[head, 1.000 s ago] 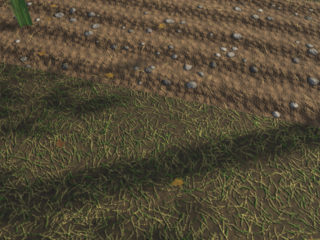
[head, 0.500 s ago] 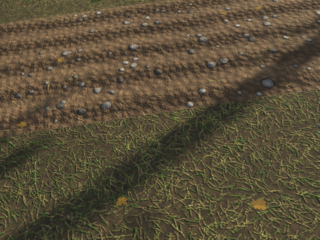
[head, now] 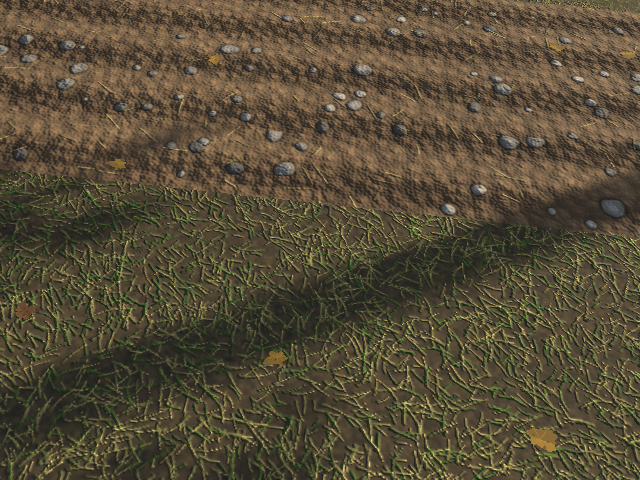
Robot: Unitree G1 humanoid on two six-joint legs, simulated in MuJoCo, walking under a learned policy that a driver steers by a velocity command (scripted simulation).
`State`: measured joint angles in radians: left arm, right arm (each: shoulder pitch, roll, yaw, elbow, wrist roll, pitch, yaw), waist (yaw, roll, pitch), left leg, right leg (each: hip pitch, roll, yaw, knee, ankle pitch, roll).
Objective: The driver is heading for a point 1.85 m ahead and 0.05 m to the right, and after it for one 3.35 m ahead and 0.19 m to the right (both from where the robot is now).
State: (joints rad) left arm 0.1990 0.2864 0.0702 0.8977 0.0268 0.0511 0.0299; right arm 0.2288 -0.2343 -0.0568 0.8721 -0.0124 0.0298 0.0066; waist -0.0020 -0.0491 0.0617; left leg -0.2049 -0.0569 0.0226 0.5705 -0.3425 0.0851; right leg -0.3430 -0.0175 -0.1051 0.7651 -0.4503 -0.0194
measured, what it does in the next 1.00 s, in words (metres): steps on the spot: right foot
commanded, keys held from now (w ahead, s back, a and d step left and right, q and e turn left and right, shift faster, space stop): q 0.18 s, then no key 0.10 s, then e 0.70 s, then no key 0.02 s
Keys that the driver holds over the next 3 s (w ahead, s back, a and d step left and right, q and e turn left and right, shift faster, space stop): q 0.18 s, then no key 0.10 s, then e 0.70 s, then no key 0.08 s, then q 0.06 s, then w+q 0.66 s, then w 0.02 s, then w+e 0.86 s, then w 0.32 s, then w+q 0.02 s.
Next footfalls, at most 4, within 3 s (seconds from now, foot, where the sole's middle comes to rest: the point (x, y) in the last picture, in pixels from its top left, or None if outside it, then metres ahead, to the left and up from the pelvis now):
0.48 right None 0.07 -0.12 -0.77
1.04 right None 0.03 -0.13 -0.77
1.66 left None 0.25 0.09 -0.77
2.24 right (297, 425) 0.59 0.03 -0.77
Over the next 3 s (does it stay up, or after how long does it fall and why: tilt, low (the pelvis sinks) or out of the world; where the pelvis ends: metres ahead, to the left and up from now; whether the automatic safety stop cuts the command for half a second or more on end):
stays up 0.86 0.09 0.02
